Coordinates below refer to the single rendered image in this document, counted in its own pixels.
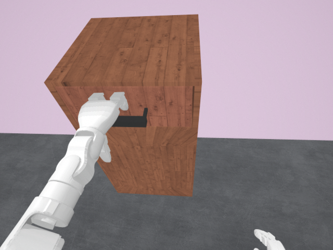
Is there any cabinet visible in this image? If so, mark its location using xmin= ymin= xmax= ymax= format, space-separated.
xmin=44 ymin=14 xmax=202 ymax=197

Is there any left robot upper arm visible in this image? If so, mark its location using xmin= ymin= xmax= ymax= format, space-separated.
xmin=7 ymin=223 xmax=65 ymax=250

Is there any left robot forearm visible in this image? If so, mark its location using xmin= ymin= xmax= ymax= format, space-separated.
xmin=0 ymin=127 xmax=105 ymax=250

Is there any drawer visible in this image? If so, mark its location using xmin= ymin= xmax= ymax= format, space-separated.
xmin=55 ymin=86 xmax=193 ymax=127

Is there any robot left hand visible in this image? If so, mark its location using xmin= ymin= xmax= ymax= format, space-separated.
xmin=78 ymin=92 xmax=129 ymax=163

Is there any robot right hand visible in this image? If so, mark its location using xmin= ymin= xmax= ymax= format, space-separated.
xmin=254 ymin=229 xmax=285 ymax=250

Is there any handle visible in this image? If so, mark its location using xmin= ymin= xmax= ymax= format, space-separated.
xmin=112 ymin=108 xmax=148 ymax=128

